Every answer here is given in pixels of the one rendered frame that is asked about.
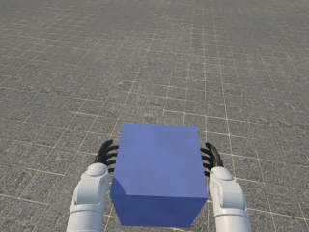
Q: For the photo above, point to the carton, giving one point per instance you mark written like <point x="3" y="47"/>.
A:
<point x="159" y="178"/>

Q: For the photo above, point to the robot left hand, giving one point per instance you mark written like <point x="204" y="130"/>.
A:
<point x="102" y="156"/>

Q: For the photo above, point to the left robot forearm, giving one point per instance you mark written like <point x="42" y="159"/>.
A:
<point x="89" y="199"/>

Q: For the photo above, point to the robot right hand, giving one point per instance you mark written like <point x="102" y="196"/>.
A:
<point x="214" y="158"/>

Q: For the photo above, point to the right robot forearm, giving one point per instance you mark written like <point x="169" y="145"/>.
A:
<point x="229" y="203"/>

